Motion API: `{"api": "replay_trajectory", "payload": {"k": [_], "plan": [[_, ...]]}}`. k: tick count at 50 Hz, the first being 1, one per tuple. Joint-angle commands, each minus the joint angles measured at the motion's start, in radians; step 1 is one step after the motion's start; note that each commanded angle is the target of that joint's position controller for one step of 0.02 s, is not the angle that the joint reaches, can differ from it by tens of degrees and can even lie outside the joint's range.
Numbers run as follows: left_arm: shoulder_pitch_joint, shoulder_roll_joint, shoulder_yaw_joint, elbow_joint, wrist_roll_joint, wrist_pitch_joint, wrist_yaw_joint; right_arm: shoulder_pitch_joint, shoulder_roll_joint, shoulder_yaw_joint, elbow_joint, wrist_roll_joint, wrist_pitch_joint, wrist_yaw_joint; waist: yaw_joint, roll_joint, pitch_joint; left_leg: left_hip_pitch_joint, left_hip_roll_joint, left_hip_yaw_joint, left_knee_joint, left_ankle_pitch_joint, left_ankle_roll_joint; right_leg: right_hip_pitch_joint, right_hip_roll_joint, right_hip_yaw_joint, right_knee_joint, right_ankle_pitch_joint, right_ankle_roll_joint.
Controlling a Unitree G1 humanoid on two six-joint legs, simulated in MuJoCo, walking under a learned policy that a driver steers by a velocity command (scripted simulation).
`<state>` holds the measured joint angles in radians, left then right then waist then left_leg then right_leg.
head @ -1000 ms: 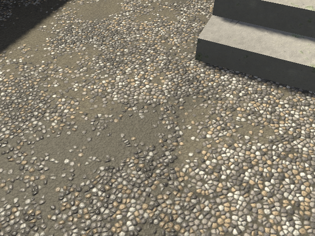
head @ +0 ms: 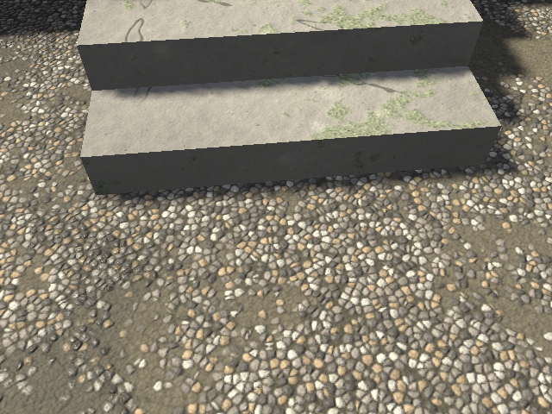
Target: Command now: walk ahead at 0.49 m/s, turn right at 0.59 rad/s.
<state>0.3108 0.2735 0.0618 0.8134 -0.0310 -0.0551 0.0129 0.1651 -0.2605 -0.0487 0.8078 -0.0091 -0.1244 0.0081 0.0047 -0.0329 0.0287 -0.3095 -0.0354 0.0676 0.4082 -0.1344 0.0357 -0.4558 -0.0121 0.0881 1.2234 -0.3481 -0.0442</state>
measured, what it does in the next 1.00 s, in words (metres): walks ahead: right foot, then left foot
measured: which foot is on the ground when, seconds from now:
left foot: down 0.00-0.38, up 0.40-0.92, down 0.94-1.00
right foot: up 0.00-0.36, down 0.38-0.96, up 0.98-1.00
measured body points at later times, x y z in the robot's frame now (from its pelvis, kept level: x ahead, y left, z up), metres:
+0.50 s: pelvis +0.26 -0.10 -0.01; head +0.30 -0.12 +0.44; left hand +0.48 +0.12 -0.10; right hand +0.28 -0.39 -0.14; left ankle +0.19 +0.08 -0.63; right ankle +0.31 -0.18 -0.74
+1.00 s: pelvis +0.55 -0.11 -0.02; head +0.59 -0.11 +0.42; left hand +0.59 +0.16 -0.16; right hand +0.70 -0.37 -0.13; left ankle +0.65 -0.06 -0.74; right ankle +0.34 -0.20 -0.66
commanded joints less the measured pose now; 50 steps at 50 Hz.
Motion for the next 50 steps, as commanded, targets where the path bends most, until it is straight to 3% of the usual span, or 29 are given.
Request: {"api": "replay_trajectory", "payload": {"k": [1, 5, 9, 12, 14, 16, 17, 18, 19, 20, 21, 22, 23, 24, 25, 28, 32, 36, 41, 42, 43, 45, 46, 47, 48, 49, 50], "plan": [[0.031, 0.029, 0.012, -0.081, -0.004, 0.005, -0.006, 0.027, -0.086, -0.024, -0.023, 0.001, -0.016, 0.004, 0.001, 0.104, -0.044, 0.157, 0.287, -0.253, -0.256, 0.05, 0.17, -0.178, -0.12, 0.029, -0.005, 0.061, 0.005], [-0.059, 0.03, 0.008, -0.144, 0.009, 0.013, -0.008, 0.049, -0.137, -0.043, 0.003, 0.005, -0.018, 0.002, -0.005, 0.073, -0.01, 0.177, 0.305, -0.132, -0.288, 0.174, 0.19, -0.281, -0.14, 0.03, -0.138, 0.182, 0.022], [-0.18, 0.024, -0.001, -0.188, 0.007, -0.003, -0.036, 0.068, -0.165, -0.046, 0.011, 0.008, 0.0, -0.004, -0.047, 0.072, 0.008, 0.216, 0.274, 0.006, -0.268, 0.222, 0.151, -0.256, -0.122, -0.034, -0.375, 0.377, 0.015], [-0.277, 0.021, -0.006, -0.235, 0.005, -0.002, -0.057, 0.114, -0.191, -0.05, 0.024, 0.02, 0.016, -0.007, -0.084, 0.077, 0.033, 0.277, 0.293, 0.045, -0.248, 0.195, 0.13, -0.243, -0.104, -0.088, -0.49, 0.376, 0.003], [-0.311, 0.033, -0.003, -0.266, 0.003, 0.002, -0.067, 0.131, -0.209, -0.056, 0.032, 0.03, 0.03, -0.008, -0.086, 0.086, 0.047, 0.34, 0.319, 0.061, -0.217, 0.224, 0.113, -0.245, -0.09, -0.112, -0.536, 0.303, -0.018], [-0.288, 0.06, 0.011, -0.281, 0.007, 0.006, -0.072, 0.123, -0.233, -0.063, 0.03, 0.036, 0.045, -0.012, -0.052, 0.11, 0.022, 0.379, 0.329, 0.095, -0.118, 0.46, 0.091, -0.168, -0.041, -0.159, -0.566, 0.196, -0.054], [-0.228, 0.081, 0.024, -0.274, 0.011, 0.008, -0.07, 0.124, -0.243, -0.065, 0.031, 0.039, 0.052, -0.016, -0.012, 0.125, -0.023, 0.376, 0.323, 0.113, -0.011, 0.63, 0.082, -0.061, 0.003, -0.187, -0.581, 0.151, -0.078], [-0.074, 0.119, 0.05, -0.234, 0.011, 0.008, -0.065, 0.112, -0.238, -0.061, 0.029, 0.039, 0.061, -0.019, 0.079, 0.108, -0.101, 0.328, 0.292, 0.145, 0.183, 0.73, 0.061, 0.147, 0.059, -0.21, -0.651, 0.197, -0.111], [0.116, 0.191, 0.086, -0.181, 0.01, 0.014, -0.047, 0.128, -0.197, -0.043, 0.019, 0.023, 0.058, -0.023, 0.159, 0.041, -0.201, 0.114, 0.252, 0.152, 0.457, 0.561, 0.021, 0.471, 0.022, -0.104, -0.659, 0.239, -0.154], [0.131, 0.327, 0.105, -0.177, 0.007, 0.01, -0.035, 0.232, -0.048, 0.007, -0.036, -0.015, 0.034, -0.006, 0.051, -0.258, -0.288, -0.355, 0.08, 0.118, 0.85, -0.342, -0.042, 0.829, -0.277, 0.445, -0.728, 0.139, -0.32], [0.189, 0.246, 0.079, -0.191, 0.012, -0.003, -0.038, 0.184, -0.116, -0.001, -0.02, 0.024, -0.007, 0.01, 0.112, -0.166, -0.463, -0.443, 0.04, -0.123, 0.995, -0.451, -0.03, 0.877, -0.37, 0.744, -0.908, 0.048, -0.378], [0.148, 0.188, 0.059, -0.176, 0.027, -0.014, -0.046, 0.082, -0.176, -0.021, -0.044, 0.07, -0.016, 0.016, 0.123, -0.09, -0.315, -0.526, 0.089, -0.134, 1.014, -0.363, -0.011, 0.793, -0.345, 0.572, -0.913, 0.137, -0.313], [0.069, 0.16, 0.049, -0.183, 0.022, -0.019, -0.046, 0.049, -0.158, -0.013, -0.053, 0.065, -0.018, 0.011, 0.084, -0.039, -0.221, -0.501, 0.138, -0.124, 0.943, -0.274, 0.002, 0.633, -0.313, 0.421, -0.905, 0.242, -0.274], [-0.011, 0.118, 0.035, -0.192, 0.024, -0.022, -0.047, 0.039, -0.153, -0.015, -0.039, 0.044, -0.01, 0.004, 0.046, 0.007, -0.159, -0.44, 0.178, -0.125, 0.877, -0.213, -0.002, 0.489, -0.274, 0.305, -0.915, 0.337, -0.242], [-0.054, 0.088, 0.024, -0.196, 0.034, -0.029, -0.047, 0.071, -0.153, -0.02, -0.028, 0.037, 0.007, 0.004, 0.006, -0.009, -0.137, -0.364, 0.205, -0.141, 0.834, -0.168, -0.003, 0.393, -0.244, 0.229, -0.946, 0.386, -0.226], [-0.068, 0.096, 0.027, -0.165, 0.037, -0.059, -0.045, 0.123, -0.113, -0.02, -0.002, 0.037, 0.052, 0.002, -0.035, -0.01, -0.094, -0.308, 0.205, -0.141, 0.77, -0.084, -0.023, 0.29, -0.219, 0.099, -1.035, 0.449, -0.217], [-0.023, 0.099, 0.03, -0.117, 0.049, -0.067, -0.024, 0.036, -0.093, -0.023, -0.026, 0.035, 0.063, -0.004, -0.003, -0.009, -0.019, -0.422, 0.161, -0.191, 0.604, 0.102, -0.042, 0.325, -0.192, -0.048, -1.077, 0.492, -0.172], [-0.022, 0.113, 0.029, -0.093, 0.045, -0.066, -0.01, -0.05, -0.068, -0.016, -0.052, 0.031, 0.052, 0.016, 0.032, -0.017, 0.017, -0.406, 0.128, -0.145, 0.372, 0.286, -0.031, 0.371, -0.181, -0.148, -1.105, 0.458, -0.122], [0.041, 0.13, 0.037, -0.039, 0.034, -0.042, 0.001, -0.165, -0.042, -0.002, -0.123, 0.027, 0.047, 0.049, 0.083, -0.004, 0.066, -0.483, 0.114, -0.076, 0.237, 0.214, 0.003, 0.552, -0.239, -0.202, -1.047, 0.576, -0.11], [0.091, 0.093, 0.018, -0.007, 0.068, -0.045, -0.002, -0.163, -0.037, 0.004, -0.126, -0.067, 0.073, 0.066, 0.068, -0.013, 0.089, -0.407, 0.088, 0.039, 0.186, 0.178, 0.018, 0.533, -0.199, -0.261, -1.032, 0.621, -0.086], [0.115, 0.092, 0.017, 0.004, 0.066, -0.048, 0.0, -0.172, -0.035, 0.001, -0.135, -0.068, 0.083, 0.073, 0.083, -0.04, 0.089, -0.342, 0.062, 0.072, 0.184, 0.127, 0.037, 0.518, -0.201, -0.263, -0.996, 0.742, -0.078], [0.073, 0.151, 0.027, 0.004, 0.069, -0.044, 0.008, -0.066, -0.067, -0.012, -0.125, -0.049, 0.091, 0.068, 0.014, -0.093, 0.015, -0.219, -0.005, 0.087, 0.188, -0.019, 0.09, 0.569, -0.214, -0.278, -0.826, 1.102, -0.056], [0.055, 0.175, 0.032, 0.002, 0.072, -0.035, 0.011, 0.054, -0.094, -0.024, -0.098, -0.044, 0.086, 0.058, -0.04, -0.095, -0.059, -0.113, -0.044, 0.082, 0.173, -0.08, 0.121, 0.578, -0.216, -0.284, -0.664, 1.17, -0.055], [0.042, 0.18, 0.03, -0.003, 0.068, -0.027, 0.013, 0.218, -0.129, -0.041, -0.055, -0.051, 0.075, 0.044, -0.125, -0.06, -0.161, 0.094, -0.055, 0.044, 0.098, -0.051, 0.161, 0.504, -0.198, -0.301, -0.423, 1.048, -0.039], [0.074, 0.117, 0.01, -0.041, 0.053, -0.031, 0.007, 0.331, -0.239, -0.075, -0.04, -0.058, 0.075, 0.027, -0.15, 0.069, -0.289, 0.391, 0.152, -0.234, 0.093, -0.114, 0.239, 0.233, -0.143, -0.318, -0.092, 0.68, -0.006], [0.081, 0.063, 0.002, -0.09, 0.041, -0.037, -0.015, 0.278, -0.318, -0.1, -0.053, -0.028, 0.082, 0.028, -0.081, 0.312, -0.39, 0.64, 0.377, -0.793, -0.034, -0.002, 0.393, -0.151, 0.092, -0.197, 0.246, -0.177, 0.048], [-0.024, 0.117, 0.004, -0.099, 0.057, -0.045, -0.021, 0.274, -0.291, -0.099, -0.058, -0.007, 0.092, 0.027, -0.124, 0.126, -0.361, 0.644, 0.346, -0.743, -0.072, -0.002, 0.369, -0.273, 0.031, -0.022, 0.276, -0.111, 0.028]]}}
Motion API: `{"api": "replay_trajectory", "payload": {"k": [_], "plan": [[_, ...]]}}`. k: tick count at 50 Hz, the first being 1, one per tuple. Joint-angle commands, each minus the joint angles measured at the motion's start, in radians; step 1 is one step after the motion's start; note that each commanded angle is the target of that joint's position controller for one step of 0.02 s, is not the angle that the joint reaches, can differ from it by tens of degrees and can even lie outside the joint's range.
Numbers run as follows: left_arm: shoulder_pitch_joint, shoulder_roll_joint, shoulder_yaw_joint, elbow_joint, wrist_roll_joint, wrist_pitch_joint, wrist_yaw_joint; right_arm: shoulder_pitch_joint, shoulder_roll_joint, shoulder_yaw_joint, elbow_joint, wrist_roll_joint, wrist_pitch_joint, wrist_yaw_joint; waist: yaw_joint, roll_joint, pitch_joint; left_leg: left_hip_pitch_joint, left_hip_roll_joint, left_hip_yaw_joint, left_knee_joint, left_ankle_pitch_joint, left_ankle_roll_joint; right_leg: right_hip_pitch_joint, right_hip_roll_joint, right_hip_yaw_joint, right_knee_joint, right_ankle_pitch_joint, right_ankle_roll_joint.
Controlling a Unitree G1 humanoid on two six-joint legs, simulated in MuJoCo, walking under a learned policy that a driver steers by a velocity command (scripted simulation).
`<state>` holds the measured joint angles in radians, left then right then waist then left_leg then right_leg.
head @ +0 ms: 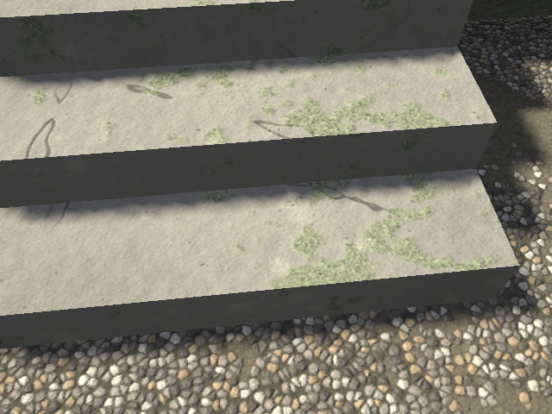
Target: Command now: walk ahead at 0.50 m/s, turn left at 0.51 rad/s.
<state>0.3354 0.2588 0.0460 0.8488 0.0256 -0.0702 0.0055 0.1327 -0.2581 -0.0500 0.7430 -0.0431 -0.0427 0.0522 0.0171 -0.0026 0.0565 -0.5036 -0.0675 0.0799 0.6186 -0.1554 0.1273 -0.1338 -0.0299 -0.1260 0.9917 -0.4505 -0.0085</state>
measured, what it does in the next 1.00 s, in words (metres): walks ahead, turning left: right foot, then left foot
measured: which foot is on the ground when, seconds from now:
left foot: down 0.00-0.46, up 0.48-0.86, down 0.88-1.00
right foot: up 0.00-0.42, down 0.44-0.88, up 0.90-1.00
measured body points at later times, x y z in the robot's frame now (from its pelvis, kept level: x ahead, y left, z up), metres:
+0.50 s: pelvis +0.27 -0.03 +0.01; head +0.30 -0.03 +0.46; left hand +0.40 +0.26 -0.07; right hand +0.38 -0.30 -0.11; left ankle +0.12 +0.05 -0.67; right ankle +0.38 -0.11 -0.72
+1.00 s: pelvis +0.42 +0.04 +0.02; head +0.43 +0.07 +0.47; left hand +0.34 +0.27 -0.13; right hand +0.66 -0.07 -0.09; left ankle +0.43 +0.14 -0.71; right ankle +0.41 -0.11 -0.65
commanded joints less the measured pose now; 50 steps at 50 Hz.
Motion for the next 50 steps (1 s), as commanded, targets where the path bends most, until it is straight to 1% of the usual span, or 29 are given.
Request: {"api": "replay_trajectory", "payload": {"k": [1, 2, 3, 4, 7, 12, 16, 19, 21, 22, 23, 24, 25, 26, 27, 28, 31, 35, 38, 40, 42, 43, 44, 45, 46, 47, 48, 49, 50], "plan": [[-0.088, 0.115, 0.009, -0.145, -0.009, -0.041, -0.017, 0.253, -0.237, -0.084, 0.011, 0.036, 0.013, -0.025, -0.115, 0.036, -0.248, 0.697, 0.364, -0.612, -0.302, 0.044, 0.249, -0.61, -0.009, 0.192, 0.433, 0.086, -0.013], [-0.083, 0.109, 0.005, -0.136, -0.006, -0.043, -0.016, 0.214, -0.173, -0.065, 0.014, 0.035, 0.014, -0.027, -0.068, -0.028, -0.143, 0.541, 0.319, -0.527, -0.334, 0.108, 0.2, -0.556, -0.049, 0.18, 0.307, 0.128, -0.015], [-0.092, 0.11, 0.005, -0.144, 0.013, -0.028, -0.014, 0.186, -0.142, -0.054, 0.017, 0.04, 0.01, -0.03, -0.037, -0.023, -0.094, 0.443, 0.272, -0.465, -0.353, 0.179, 0.174, -0.504, -0.069, 0.182, 0.234, 0.125, -0.003], [-0.056, 0.106, 0.002, -0.131, 0.028, -0.006, -0.014, 0.163, -0.129, -0.048, 0.012, 0.042, 0.005, -0.032, -0.012, -0.009, -0.092, 0.381, 0.246, -0.42, -0.371, 0.218, 0.163, -0.44, -0.075, 0.177, 0.197, 0.13, 0.01], [-0.034, 0.081, -0.007, -0.129, 0.033, 0.026, -0.019, 0.177, -0.162, -0.053, 0.022, 0.041, -0.017, -0.028, 0.009, 0.025, -0.085, 0.297, 0.196, -0.348, -0.395, 0.303, 0.166, -0.401, -0.071, 0.147, 0.09, 0.151, 0.04], [-0.221, 0.077, -0.014, -0.183, 0.022, 0.025, -0.024, 0.243, -0.178, -0.06, 0.039, 0.041, -0.013, -0.031, -0.059, 0.074, -0.03, 0.321, 0.155, -0.354, -0.421, 0.148, 0.12, -0.471, -0.059, 0.136, -0.188, 0.347, 0.069], [-0.324, 0.083, -0.019, -0.211, 0.009, 0.009, -0.027, 0.283, -0.191, -0.065, 0.044, 0.026, -0.013, -0.038, -0.101, 0.08, -0.028, 0.383, 0.16, -0.385, -0.352, 0.232, 0.098, -0.439, -0.014, 0.134, -0.354, 0.389, 0.068], [-0.279, 0.111, -0.013, -0.208, 0.007, -0.011, -0.014, 0.237, -0.208, -0.07, 0.024, 0.021, -0.019, -0.047, -0.06, 0.093, -0.064, 0.374, 0.173, -0.429, -0.249, 0.373, 0.047, -0.278, 0.022, 0.146, -0.446, 0.34, 0.042], [-0.13, 0.147, 0.002, -0.168, 0.011, -0.029, 0.002, 0.193, -0.207, -0.068, 0.015, 0.029, -0.027, -0.046, 0.023, 0.063, -0.114, 0.333, 0.131, -0.439, -0.099, 0.395, 0.007, -0.061, 0.036, 0.142, -0.557, 0.327, 0.011], [-0.022, 0.201, 0.018, -0.152, 0.029, -0.041, 0.018, 0.188, -0.159, -0.052, 0.005, 0.042, -0.037, -0.039, 0.076, -0.024, -0.199, 0.263, 0.064, -0.383, 0.1, 0.315, -0.02, 0.113, -0.087, 0.254, -0.605, 0.259, -0.028], [0.065, 0.288, 0.035, -0.161, 0.053, -0.034, 0.03, 0.211, -0.075, -0.028, -0.036, 0.071, -0.04, -0.043, 0.095, -0.201, -0.293, 0.043, -0.05, -0.246, 0.346, -0.075, -0.055, 0.323, -0.334, 0.558, -0.679, 0.142, -0.093], [0.033, 0.303, 0.049, -0.141, 0.04, -0.015, 0.025, 0.269, -0.105, -0.027, -0.048, 0.045, -0.027, -0.048, 0.02, -0.324, -0.301, -0.111, -0.058, -0.183, 0.473, -0.38, -0.053, 0.31, -0.427, 0.822, -0.735, 0.137, -0.168], [-0.025, 0.196, 0.029, -0.162, 0.034, -0.007, 0.015, 0.269, -0.146, -0.031, -0.001, 0.024, -0.006, -0.051, 0.001, -0.151, -0.212, -0.124, 0.026, -0.203, 0.542, -0.322, -0.046, 0.22, -0.392, 0.726, -0.726, 0.026, -0.162], [-0.071, 0.124, 0.01, -0.171, 0.022, -0.006, 0.008, 0.215, -0.144, -0.03, 0.009, 0.019, 0.0, -0.039, 0.008, -0.062, -0.13, -0.108, 0.052, -0.192, 0.529, -0.248, -0.058, 0.118, -0.322, 0.571, -0.749, 0.073, -0.143], [-0.095, 0.098, 0.002, -0.169, 0.021, -0.008, 0.007, 0.19, -0.126, -0.028, 0.005, 0.016, 0.006, -0.029, -0.004, -0.072, -0.095, -0.09, 0.077, -0.177, 0.5, -0.208, -0.071, 0.064, -0.277, 0.452, -0.772, 0.188, -0.122], [-0.087, 0.094, -0.001, -0.156, 0.021, -0.016, 0.009, 0.158, -0.117, -0.025, -0.004, 0.001, 0.014, -0.023, -0.004, -0.101, -0.074, -0.092, 0.087, -0.161, 0.498, -0.183, -0.084, 0.039, -0.251, 0.37, -0.777, 0.34, -0.12], [-0.054, 0.113, 0.009, -0.13, 0.01, -0.04, -0.002, 0.134, -0.092, -0.015, -0.016, -0.002, 0.028, -0.009, -0.019, -0.097, -0.101, -0.095, 0.092, -0.136, 0.512, -0.116, -0.103, 0.037, -0.233, 0.219, -0.763, 0.636, -0.128], [-0.049, 0.122, 0.019, -0.111, 0.004, -0.04, -0.004, 0.016, -0.064, 0.002, -0.064, 0.001, 0.033, 0.005, -0.006, -0.107, -0.078, -0.125, 0.11, -0.093, 0.37, -0.047, -0.125, 0.039, -0.237, 0.102, -0.771, 0.73, -0.145], [-0.065, 0.135, 0.026, -0.106, 0.001, -0.035, -0.004, -0.043, -0.043, 0.015, -0.083, 0.004, 0.03, 0.014, -0.005, -0.106, -0.066, -0.015, 0.108, -0.054, 0.185, 0.013, -0.113, -0.012, -0.215, 0.005, -0.742, 0.787, -0.117], [-0.038, 0.127, 0.024, -0.092, 0.005, -0.029, -0.006, -0.04, -0.032, 0.022, -0.074, 0.001, 0.031, -0.003, 0.009, -0.128, -0.092, 0.084, 0.061, -0.014, 0.115, -0.043, -0.103, -0.011, -0.207, -0.011, -0.659, 0.987, -0.11], [-0.019, 0.127, 0.02, -0.068, -0.012, -0.024, -0.003, 0.067, -0.03, 0.02, -0.033, -0.008, 0.019, -0.02, -0.024, -0.138, -0.159, 0.223, 0.007, -0.004, 0.014, -0.017, -0.077, 0.01, -0.189, -0.009, -0.513, 1.147, -0.11], [-0.048, 0.122, 0.016, -0.062, -0.033, -0.014, -0.003, 0.169, -0.02, 0.02, 0.007, -0.017, 0.002, -0.026, -0.09, -0.099, -0.185, 0.354, -0.01, 0.007, -0.162, 0.128, -0.062, -0.02, -0.152, -0.029, -0.372, 1.094, -0.092], [-0.053, 0.081, 0.0, -0.064, -0.05, -0.013, -0.006, 0.238, -0.046, 0.017, 0.039, -0.039, -0.016, -0.031, -0.127, -0.03, -0.221, 0.537, 0.055, -0.036, -0.258, 0.356, -0.062, -0.139, -0.107, -0.022, -0.224, 0.816, -0.053], [0.008, -0.04, -0.032, -0.084, -0.048, -0.006, -0.009, 0.265, -0.126, 0.011, 0.041, -0.051, -0.033, -0.04, -0.079, 0.205, -0.269, 0.732, 0.409, -0.346, -0.173, 1.102, 0.006, -0.37, 0.001, -0.027, 0.05, -0.102, 0.008], [0.14, -0.049, -0.038, -0.028, -0.069, 0.033, 0.005, 0.291, -0.128, 0.01, 0.044, -0.009, -0.03, -0.058, -0.064, 0.157, -0.412, 0.663, 0.509, -0.338, -0.117, 1.288, 0.153, -0.263, 0.014, 0.179, 0.156, -0.173, 0.005], [0.123, 0.005, -0.029, -0.006, -0.057, 0.058, 0.009, 0.208, -0.09, 0.019, 0.028, 0.014, -0.018, -0.061, -0.048, 0.119, -0.343, 0.545, 0.471, -0.296, -0.178, 1.01, 0.173, -0.251, -0.004, 0.19, 0.194, -0.15, 0.016], [0.073, 0.03, -0.022, -0.006, -0.031, 0.069, 0.009, 0.1, -0.032, 0.044, 0.01, 0.018, -0.011, -0.068, -0.013, 0.099, -0.201, 0.386, 0.414, -0.248, -0.247, 0.75, 0.133, -0.248, -0.025, 0.176, 0.164, -0.117, 0.027], [0.049, 0.045, -0.012, 0.004, -0.011, 0.079, 0.011, 0.022, 0.0, 0.062, -0.003, 0.01, -0.007, -0.077, 0.019, 0.095, -0.123, 0.28, 0.364, -0.201, -0.286, 0.623, 0.085, -0.213, -0.027, 0.157, 0.117, -0.086, 0.043], [0.059, 0.051, -0.007, 0.018, 0.002, 0.094, 0.009, -0.007, 0.001, 0.068, -0.011, 0.008, -0.005, -0.089, 0.033, 0.119, -0.091, 0.204, 0.325, -0.133, -0.301, 0.625, 0.062, -0.15, -0.016, 0.129, 0.082, -0.042, 0.057]]}}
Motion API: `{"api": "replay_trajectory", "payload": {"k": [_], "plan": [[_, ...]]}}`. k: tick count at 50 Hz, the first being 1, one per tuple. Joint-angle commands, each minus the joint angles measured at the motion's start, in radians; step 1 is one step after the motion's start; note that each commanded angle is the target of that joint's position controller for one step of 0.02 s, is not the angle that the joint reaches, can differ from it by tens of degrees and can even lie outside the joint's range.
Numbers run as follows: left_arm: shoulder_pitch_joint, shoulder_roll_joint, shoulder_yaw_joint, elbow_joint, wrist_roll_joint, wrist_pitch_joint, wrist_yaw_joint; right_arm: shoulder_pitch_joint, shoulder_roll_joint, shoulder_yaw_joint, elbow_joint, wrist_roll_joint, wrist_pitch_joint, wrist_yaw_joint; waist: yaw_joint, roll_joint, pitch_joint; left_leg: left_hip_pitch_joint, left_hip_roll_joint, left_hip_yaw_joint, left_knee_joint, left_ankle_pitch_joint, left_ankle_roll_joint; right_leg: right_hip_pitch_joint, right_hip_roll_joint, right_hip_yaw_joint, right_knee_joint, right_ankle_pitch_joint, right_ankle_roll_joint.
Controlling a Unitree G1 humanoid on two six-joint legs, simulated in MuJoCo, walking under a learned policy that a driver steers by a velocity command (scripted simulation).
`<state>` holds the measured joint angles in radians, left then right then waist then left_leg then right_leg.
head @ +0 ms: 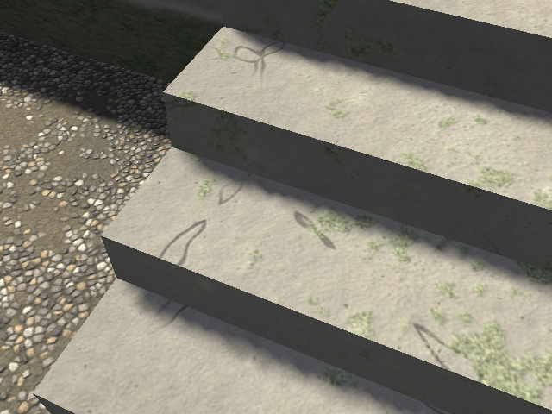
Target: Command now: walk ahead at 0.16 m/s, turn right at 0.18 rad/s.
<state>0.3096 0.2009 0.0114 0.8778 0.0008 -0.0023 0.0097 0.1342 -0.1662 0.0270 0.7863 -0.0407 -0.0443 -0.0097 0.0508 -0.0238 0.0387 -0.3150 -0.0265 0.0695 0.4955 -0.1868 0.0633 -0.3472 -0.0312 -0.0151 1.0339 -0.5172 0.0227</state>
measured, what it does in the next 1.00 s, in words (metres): steps on the spot, turning right: right foot, then left foot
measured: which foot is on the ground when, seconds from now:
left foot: down 0.00-0.24, up 0.26-0.76, down 0.78-1.00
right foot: up 0.00-0.22, down 0.24-0.78, up 0.80-1.00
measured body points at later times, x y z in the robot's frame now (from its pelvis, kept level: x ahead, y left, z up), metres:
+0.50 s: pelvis -0.03 -0.02 +0.01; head -0.01 -0.05 +0.46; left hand +0.17 +0.22 -0.09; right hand +0.03 -0.31 -0.12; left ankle -0.02 +0.14 -0.62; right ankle -0.05 -0.08 -0.74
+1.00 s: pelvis -0.05 +0.06 +0.01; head -0.02 +0.08 +0.45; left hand +0.21 +0.23 -0.11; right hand -0.06 -0.23 -0.08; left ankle +0.00 +0.13 -0.74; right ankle -0.16 -0.06 -0.63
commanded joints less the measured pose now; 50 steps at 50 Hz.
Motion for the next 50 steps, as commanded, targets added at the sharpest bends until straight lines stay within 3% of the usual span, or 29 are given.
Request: {"api": "replay_trajectory", "payload": {"k": [1, 4, 8, 11, 12, 13, 14, 15, 16, 18, 19, 21, 23, 27, 33, 36, 38, 39, 40, 41, 42, 43, 44, 45, 47, 50], "plan": [[0.084, 0.098, 0.028, -0.01, 0.03, 0.034, 0.004, -0.018, -0.116, -0.014, -0.051, 0.003, -0.002, -0.035, 0.01, 0.148, -0.068, 0.0, 0.259, -0.074, -0.173, 0.636, 0.108, 0.091, -0.001, -0.005, -0.021, 0.046, 0.029], [0.065, 0.052, 0.024, -0.014, 0.014, 0.036, 0.015, 0.042, -0.158, -0.039, -0.033, 0.007, -0.001, -0.044, -0.018, 0.174, -0.113, 0.069, 0.247, -0.035, -0.117, 0.645, 0.117, 0.121, 0.029, -0.045, -0.117, 0.071, 0.019], [0.022, 0.044, 0.031, -0.049, 0.014, 0.035, 0.025, 0.085, -0.165, -0.065, -0.022, 0.015, 0.033, -0.057, -0.051, 0.175, -0.114, 0.099, 0.309, -0.091, -0.09, 0.45, 0.149, 0.089, 0.024, -0.061, -0.228, 0.057, -0.01], [0.054, 0.038, 0.036, -0.049, 0.022, 0.033, 0.022, 0.064, -0.169, -0.085, -0.026, 0.033, 0.059, -0.062, -0.023, 0.106, -0.063, 0.03, 0.292, -0.07, -0.001, 0.22, 0.096, 0.144, 0.048, -0.072, -0.478, 0.18, -0.063], [0.055, 0.066, 0.044, -0.059, 0.034, 0.026, 0.018, 0.087, -0.162, -0.091, -0.021, 0.032, 0.066, -0.056, -0.02, 0.023, -0.045, -0.039, 0.254, -0.038, 0.1, 0.031, 0.038, 0.178, 0.022, 0.011, -0.586, 0.247, -0.087], [0.096, 0.169, 0.069, -0.071, 0.043, 0.015, 0.021, 0.116, -0.097, -0.081, -0.055, 0.027, 0.075, -0.046, -0.03, -0.277, -0.05, -0.245, 0.113, 0.084, 0.406, -0.308, -0.065, 0.26, -0.231, 0.367, -0.692, 0.615, -0.158], [0.081, 0.206, 0.078, -0.097, 0.048, 0.016, 0.024, 0.042, -0.091, -0.073, -0.084, 0.028, 0.087, -0.059, 0.025, -0.287, -0.012, -0.25, 0.019, 0.006, 0.596, -0.412, -0.11, 0.097, -0.394, 0.522, -0.781, 0.845, -0.326], [0.034, 0.175, 0.075, -0.1, 0.04, 0.021, 0.028, 0.04, -0.091, -0.077, -0.074, 0.024, 0.093, -0.06, -0.011, -0.134, 0.027, -0.212, 0.045, -0.056, 0.732, -0.351, -0.129, 0.019, -0.334, 0.431, -0.755, 0.788, -0.376], [-0.097, 0.205, 0.082, -0.158, 0.03, 0.008, 0.037, -0.02, -0.173, -0.117, -0.082, 0.066, 0.093, -0.073, -0.03, -0.166, -0.004, -0.264, 0.008, -0.108, 0.888, -0.4, -0.166, 0.058, -0.278, 0.41, -0.716, 0.739, -0.368], [-0.176, 0.179, 0.074, -0.192, 0.011, 0.005, 0.044, 0.007, -0.191, -0.131, -0.064, 0.037, 0.093, -0.08, -0.053, -0.049, -0.021, -0.373, 0.019, -0.137, 0.946, -0.306, -0.194, 0.142, -0.215, 0.337, -0.649, 0.745, -0.296], [-0.141, 0.155, 0.068, -0.189, 0.003, 0.007, 0.051, -0.002, -0.178, -0.129, -0.074, 0.027, 0.083, -0.075, -0.048, -0.005, -0.035, -0.395, 0.014, -0.133, 0.913, -0.259, -0.201, 0.185, -0.195, 0.334, -0.639, 0.759, -0.285], [-0.083, 0.149, 0.067, -0.188, 0.004, 0.017, 0.063, -0.007, -0.126, -0.113, -0.083, 0.035, 0.07, -0.068, -0.034, -0.037, -0.079, -0.418, 0.004, -0.121, 0.866, -0.211, -0.21, 0.275, -0.179, 0.332, -0.619, 0.818, -0.284], [-0.059, 0.157, 0.072, -0.206, 0.009, 0.028, 0.07, -0.019, -0.118, -0.103, -0.095, 0.046, 0.064, -0.061, -0.023, -0.065, -0.107, -0.41, 0.003, -0.109, 0.758, -0.208, -0.217, 0.326, -0.169, 0.333, -0.61, 0.867, -0.279], [-0.082, 0.193, 0.089, -0.261, 0.008, 0.05, 0.068, -0.038, -0.113, -0.092, -0.112, 0.049, 0.061, -0.053, -0.017, -0.101, -0.128, -0.289, -0.007, -0.098, 0.527, -0.226, -0.221, 0.277, -0.158, 0.375, -0.608, 0.822, -0.262], [-0.156, 0.2, 0.102, -0.329, 0.003, 0.058, 0.054, -0.024, -0.145, -0.103, -0.132, 0.059, 0.045, -0.04, -0.029, -0.163, -0.128, -0.119, -0.039, -0.112, 0.299, -0.237, -0.179, 0.178, -0.142, 0.488, -0.622, 0.719, -0.239], [-0.179, 0.193, 0.107, -0.342, -0.014, 0.057, 0.055, -0.008, -0.154, -0.109, -0.138, 0.065, 0.03, -0.026, -0.037, -0.173, -0.137, -0.043, -0.038, -0.117, 0.118, -0.195, -0.145, 0.188, -0.12, 0.539, -0.609, 0.67, -0.209], [-0.195, 0.18, 0.106, -0.351, -0.033, 0.056, 0.057, 0.049, -0.158, -0.12, -0.119, 0.058, 0.019, -0.018, -0.075, -0.137, -0.133, 0.127, -0.02, -0.107, -0.117, -0.008, -0.117, 0.098, -0.057, 0.517, -0.568, 0.519, -0.163], [-0.163, 0.148, 0.104, -0.349, -0.024, 0.057, 0.053, 0.081, -0.198, -0.134, -0.107, 0.044, 0.02, -0.018, -0.068, 0.021, -0.14, 0.258, 0.107, -0.23, -0.172, 0.066, -0.071, -0.048, 0.033, 0.414, -0.386, 0.215, -0.108], [-0.107, 0.11, 0.1, -0.366, -0.015, 0.054, 0.051, 0.088, -0.284, -0.144, -0.131, 0.009, 0.028, -0.019, -0.033, 0.28, -0.141, 0.3, 0.39, -0.521, -0.184, 0.322, 0.099, -0.294, 0.225, 0.199, -0.04, -0.17, -0.033], [-0.103, 0.216, 0.132, -0.373, -0.006, 0.043, 0.046, 0.038, -0.243, -0.137, -0.171, -0.037, 0.016, -0.008, -0.036, 0.27, -0.138, 0.122, 0.519, -0.627, -0.233, 0.312, 0.248, -0.313, 0.157, 0.205, 0.308, -0.205, 0.031], [-0.057, 0.265, 0.149, -0.338, -0.014, 0.049, 0.038, -0.075, -0.189, -0.121, -0.204, -0.025, 0.013, -0.01, 0.016, 0.189, -0.082, 0.028, 0.433, -0.505, -0.225, 0.182, 0.22, -0.285, 0.12, 0.209, 0.453, -0.111, 0.04], [-0.074, 0.261, 0.147, -0.317, -0.015, 0.049, 0.039, -0.125, -0.161, -0.112, -0.217, 0.003, 0.008, -0.012, 0.026, 0.11, -0.035, 0.006, 0.316, -0.373, -0.213, 0.052, 0.148, -0.302, 0.104, 0.217, 0.416, 0.01, 0.041], [-0.081, 0.225, 0.136, -0.304, -0.003, 0.052, 0.043, -0.127, -0.15, -0.106, -0.222, 0.021, 0.008, -0.019, 0.013, 0.089, -0.038, 0.03, 0.255, -0.316, -0.187, 0.038, 0.116, -0.31, 0.118, 0.199, 0.444, 0.088, 0.054], [-0.094, 0.191, 0.123, -0.307, 0.003, 0.051, 0.04, -0.103, -0.148, -0.097, -0.22, 0.027, 0.01, -0.028, -0.004, 0.08, -0.04, 0.039, 0.233, -0.28, -0.179, 0.074, 0.122, -0.311, 0.128, 0.193, 0.45, 0.139, 0.069], [-0.147, 0.154, 0.104, -0.329, -0.004, 0.041, 0.038, -0.023, -0.151, -0.091, -0.208, 0.02, 0.015, -0.044, -0.043, 0.107, -0.059, 0.099, 0.21, -0.225, -0.184, 0.105, 0.143, -0.308, 0.127, 0.168, 0.328, 0.194, 0.087], [-0.192, 0.108, 0.081, -0.336, 0.0, 0.037, 0.039, 0.037, -0.139, -0.085, -0.195, 0.014, 0.015, -0.046, -0.065, 0.163, -0.098, 0.209, 0.228, -0.236, -0.185, 0.103, 0.158, -0.261, 0.08, 0.164, 0.03, 0.152, 0.106]]}}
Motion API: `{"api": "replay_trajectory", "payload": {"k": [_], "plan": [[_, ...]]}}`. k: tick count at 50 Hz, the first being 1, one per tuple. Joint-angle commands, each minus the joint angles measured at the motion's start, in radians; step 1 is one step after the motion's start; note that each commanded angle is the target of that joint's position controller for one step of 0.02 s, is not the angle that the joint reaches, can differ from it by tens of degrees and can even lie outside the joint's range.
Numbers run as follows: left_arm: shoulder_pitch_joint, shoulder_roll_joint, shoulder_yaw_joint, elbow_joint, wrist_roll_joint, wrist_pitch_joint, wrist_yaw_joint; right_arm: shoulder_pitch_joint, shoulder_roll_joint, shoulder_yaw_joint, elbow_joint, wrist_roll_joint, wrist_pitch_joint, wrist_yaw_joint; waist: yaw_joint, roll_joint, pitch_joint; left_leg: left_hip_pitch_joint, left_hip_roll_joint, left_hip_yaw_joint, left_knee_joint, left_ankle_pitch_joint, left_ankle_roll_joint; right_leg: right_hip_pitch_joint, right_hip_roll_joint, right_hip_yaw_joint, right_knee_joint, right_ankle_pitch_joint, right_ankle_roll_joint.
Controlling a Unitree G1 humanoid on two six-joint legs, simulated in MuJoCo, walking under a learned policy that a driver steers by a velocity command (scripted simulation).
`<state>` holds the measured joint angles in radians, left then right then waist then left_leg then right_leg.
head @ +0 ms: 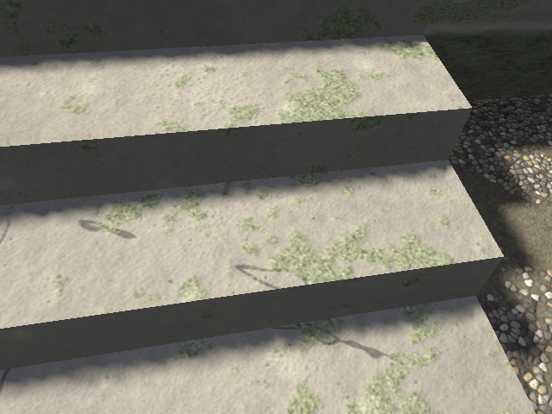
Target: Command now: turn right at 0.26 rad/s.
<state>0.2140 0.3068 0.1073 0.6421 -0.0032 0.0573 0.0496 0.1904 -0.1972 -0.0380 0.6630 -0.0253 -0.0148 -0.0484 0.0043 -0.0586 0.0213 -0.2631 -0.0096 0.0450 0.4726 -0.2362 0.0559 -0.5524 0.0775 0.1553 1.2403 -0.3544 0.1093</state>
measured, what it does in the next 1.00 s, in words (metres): steps on the spot: right foot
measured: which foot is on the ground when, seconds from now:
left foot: down 0.00-1.00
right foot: up 0.00-0.16, down 0.18-0.84, up 0.86-1.00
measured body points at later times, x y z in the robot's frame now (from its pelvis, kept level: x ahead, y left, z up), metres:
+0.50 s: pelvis +0.02 -0.02 -0.01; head +0.01 -0.01 +0.44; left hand +0.16 +0.21 -0.12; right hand +0.11 -0.27 -0.12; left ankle +0.01 +0.09 -0.74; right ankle -0.04 -0.15 -0.74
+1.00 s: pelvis +0.08 -0.03 +0.00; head +0.09 -0.03 +0.45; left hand +0.26 +0.20 -0.09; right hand +0.18 -0.27 -0.12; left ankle +0.01 +0.09 -0.74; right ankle +0.08 -0.12 -0.73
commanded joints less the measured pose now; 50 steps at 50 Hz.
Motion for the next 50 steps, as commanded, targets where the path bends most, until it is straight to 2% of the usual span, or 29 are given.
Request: {"api": "replay_trajectory", "payload": {"k": [1, 3, 5, 8, 9, 10, 11, 12, 15, 21, 23, 25, 26, 28, 30, 31, 33, 35, 37, 38, 39, 40, 41, 42, 43, 44, 46, 48, 50], "plan": [[-0.087, -0.009, -0.023, -0.096, 0.007, -0.023, -0.006, -0.032, -0.12, -0.024, -0.074, 0.001, -0.013, -0.005, -0.011, 0.213, -0.095, 0.148, 0.215, -0.206, -0.164, 0.142, 0.168, 0.009, -0.052, -0.035, -0.266, -0.041, 0.018], [-0.083, -0.015, -0.032, -0.087, 0.005, -0.027, -0.018, -0.037, -0.151, -0.032, -0.073, 0.007, -0.012, 0.006, -0.02, 0.236, -0.091, 0.098, 0.218, -0.202, -0.172, 0.11, 0.175, 0.137, -0.079, -0.105, -0.428, -0.116, 0.004], [-0.072, 0.012, -0.027, -0.074, -0.003, -0.029, -0.024, -0.012, -0.169, -0.037, -0.066, 0.017, -0.011, 0.013, -0.038, 0.239, -0.068, 0.087, 0.232, -0.238, -0.162, 0.092, 0.185, 0.188, -0.078, -0.135, -0.557, -0.101, -0.017], [-0.017, 0.004, -0.029, -0.034, 0.005, -0.036, -0.028, 0.02, -0.134, -0.024, -0.041, 0.033, -0.016, 0.02, -0.001, 0.189, -0.056, 0.04, 0.208, -0.23, -0.117, 0.178, 0.125, 0.366, -0.075, -0.129, -0.911, 0.169, -0.088], [-0.005, 0.03, -0.028, -0.039, 0.017, -0.039, -0.023, 0.042, -0.121, -0.017, -0.032, 0.025, -0.031, 0.028, -0.001, 0.153, -0.092, -0.016, 0.198, -0.217, -0.105, 0.164, 0.07, 0.481, -0.127, -0.065, -0.912, 0.263, -0.117], [0.025, 0.07, -0.024, -0.04, 0.029, -0.04, -0.016, 0.04, -0.092, -0.005, -0.042, -0.002, -0.048, 0.041, -0.02, 0.045, -0.16, -0.086, 0.139, -0.142, -0.056, 0.031, 0.014, 0.589, -0.217, 0.012, -0.83, 0.406, -0.153], [0.008, 0.019, -0.044, -0.011, 0.058, -0.055, -0.036, 0.07, -0.053, -0.002, -0.022, -0.017, -0.026, 0.051, -0.028, -0.1, -0.142, -0.007, 0.042, -0.037, -0.073, -0.023, -0.047, 0.449, -0.243, 0.06, -0.893, 0.192, -0.177], [-0.041, -0.035, -0.058, -0.018, 0.056, -0.066, -0.047, 0.011, -0.06, -0.001, -0.017, -0.028, -0.012, 0.055, -0.021, -0.068, -0.069, 0.066, 0.04, -0.033, -0.069, 0.021, -0.064, 0.327, -0.212, 0.05, -0.945, 0.0, -0.163], [-0.058, 0.006, -0.051, -0.013, 0.043, -0.07, -0.049, 0.0, -0.091, -0.019, -0.02, -0.017, -0.005, 0.067, -0.028, -0.079, -0.002, 0.087, 0.024, -0.008, -0.008, -0.027, -0.053, 0.236, -0.153, 0.021, -0.976, -0.177, -0.15], [-0.053, 0.019, -0.048, -0.024, 0.036, -0.073, -0.051, 0.034, -0.066, -0.014, -0.021, -0.019, -0.031, 0.067, -0.023, -0.059, 0.064, -0.019, -0.006, 0.018, 0.066, -0.146, -0.014, 0.242, -0.181, 0.069, -0.963, -0.253, -0.21], [-0.07, 0.002, -0.053, -0.031, 0.034, -0.082, -0.051, 0.045, -0.071, -0.016, -0.023, -0.016, -0.042, 0.064, -0.029, -0.008, 0.064, 0.001, 0.009, -0.017, 0.031, -0.132, 0.0, 0.254, -0.15, 0.027, -0.904, -0.123, -0.205], [-0.07, -0.024, -0.059, -0.033, 0.035, -0.097, -0.05, 0.061, -0.102, -0.027, -0.021, -0.008, -0.049, 0.059, -0.028, 0.098, 0.036, 0.047, 0.053, -0.1, -0.038, -0.099, 0.025, 0.281, -0.089, -0.066, -0.783, 0.062, -0.187], [-0.071, -0.037, -0.062, -0.039, 0.037, -0.101, -0.049, 0.062, -0.117, -0.031, -0.024, -0.003, -0.048, 0.055, -0.024, 0.163, 0.024, 0.084, 0.093, -0.159, -0.063, 0.004, 0.045, 0.264, -0.069, -0.113, -0.718, 0.139, -0.173], [-0.043, -0.045, -0.062, -0.035, 0.042, -0.105, -0.048, 0.109, -0.143, -0.041, -0.02, 0.003, -0.042, 0.047, -0.026, 0.216, -0.046, 0.212, 0.183, -0.265, -0.082, 0.248, 0.098, 0.214, -0.049, -0.162, -0.646, 0.104, -0.148], [-0.034, -0.071, -0.069, -0.027, 0.037, -0.104, -0.047, 0.09, -0.135, -0.037, -0.023, 0.003, -0.037, 0.041, -0.006, 0.199, -0.068, 0.23, 0.209, -0.251, -0.06, 0.452, 0.113, 0.244, -0.049, -0.19, -0.7, 0.043, -0.15], [-0.024, -0.079, -0.07, -0.017, 0.036, -0.104, -0.048, 0.051, -0.129, -0.036, -0.032, 0.004, -0.033, 0.039, 0.011, 0.176, -0.064, 0.216, 0.18, -0.2, -0.032, 0.522, 0.098, 0.294, -0.048, -0.195, -0.771, 0.065, -0.156], [-0.025, -0.053, -0.06, -0.005, 0.038, -0.104, -0.041, 0.007, -0.11, -0.032, -0.045, 0.018, -0.034, 0.032, 0.016, 0.104, -0.098, 0.201, 0.11, -0.097, 0.089, 0.745, 0.058, 0.417, -0.068, -0.158, -0.815, 0.332, -0.161], [0.027, -0.012, -0.047, 0.01, 0.026, -0.098, -0.028, 0.015, -0.097, -0.026, -0.048, 0.028, -0.036, 0.022, 0.016, 0.018, -0.198, 0.097, 0.053, -0.026, 0.201, 0.584, 0.02, 0.587, -0.128, -0.113, -0.749, 0.657, -0.168], [0.0, -0.004, -0.049, 0.007, 0.021, -0.09, -0.031, 0.011, -0.042, -0.009, -0.053, 0.012, -0.028, 0.021, -0.005, -0.067, -0.134, -0.03, 0.003, 0.029, 0.192, 0.142, 0.0, 0.606, -0.198, -0.059, -0.758, 0.845, -0.197], [-0.047, -0.002, -0.051, -0.005, 0.02, -0.086, -0.034, 0.017, -0.028, -0.005, -0.052, 0.0, -0.023, 0.022, -0.031, -0.074, -0.087, -0.028, -0.009, 0.045, 0.125, 0.003, -0.003, 0.569, -0.215, -0.061, -0.747, 0.933, -0.21], [-0.086, 0.002, -0.05, -0.016, 0.017, -0.086, -0.034, 0.022, -0.035, -0.008, -0.051, -0.006, -0.02, 0.025, -0.051, -0.051, -0.058, 0.005, -0.012, 0.039, 0.044, 0.021, -0.001, 0.542, -0.202, -0.08, -0.701, 1.028, -0.211], [-0.097, 0.009, -0.047, -0.025, 0.013, -0.09, -0.032, 0.036, -0.063, -0.016, -0.047, -0.008, -0.02, 0.025, -0.056, -0.003, -0.074, 0.083, 0.002, 0.011, 0.017, 0.197, 0.003, 0.506, -0.175, -0.099, -0.625, 1.046, -0.2], [-0.093, 0.005, -0.046, -0.034, 0.007, -0.096, -0.029, 0.081, -0.099, -0.027, -0.036, -0.005, -0.02, 0.022, -0.062, 0.061, -0.133, 0.235, 0.045, -0.034, 0.03, 0.407, 0.015, 0.401, -0.141, -0.118, -0.533, 0.909, -0.182], [-0.104, -0.024, -0.054, -0.044, 0.001, -0.1, -0.026, 0.156, -0.138, -0.039, -0.015, -0.002, -0.02, 0.019, -0.086, 0.159, -0.172, 0.398, 0.129, -0.124, 0.009, 0.58, 0.055, 0.224, -0.088, -0.16, -0.411, 0.604, -0.155], [-0.126, -0.068, -0.067, -0.056, 0.007, -0.094, -0.027, 0.199, -0.164, -0.043, 0.002, -0.004, -0.021, 0.023, -0.108, 0.284, -0.125, 0.424, 0.287, -0.286, -0.092, 0.729, 0.157, 0.05, -0.027, -0.222, -0.281, -0.02, -0.125], [-0.146, -0.073, -0.07, -0.064, 0.024, -0.078, -0.03, 0.212, -0.153, -0.036, 0.017, -0.015, -0.03, 0.034, -0.091, 0.207, -0.038, 0.341, 0.353, -0.316, -0.138, 0.701, 0.207, 0.001, -0.084, -0.188, -0.276, -0.245, -0.12], [-0.118, -0.07, -0.073, -0.06, 0.023, -0.078, -0.051, 0.057, -0.134, -0.031, -0.015, -0.025, -0.024, 0.05, -0.022, 0.156, 0.04, 0.173, 0.267, -0.197, -0.171, 0.52, 0.156, 0.107, -0.103, -0.21, -0.449, -0.252, -0.124], [-0.087, -0.071, -0.068, -0.046, 0.03, -0.084, -0.063, -0.034, -0.125, -0.03, -0.039, 0.002, -0.024, 0.047, 0.018, 0.222, 0.017, 0.091, 0.201, -0.132, -0.176, 0.533, 0.114, 0.28, -0.065, -0.244, -0.641, -0.023, -0.138], [0.026, -0.087, -0.064, 0.009, 0.044, -0.091, -0.054, -0.057, -0.11, -0.03, -0.038, 0.034, -0.029, 0.046, 0.078, 0.194, -0.074, 0.066, 0.154, -0.065, -0.047, 0.595, 0.078, 0.478, -0.021, -0.28, -0.806, 0.222, -0.149]]}}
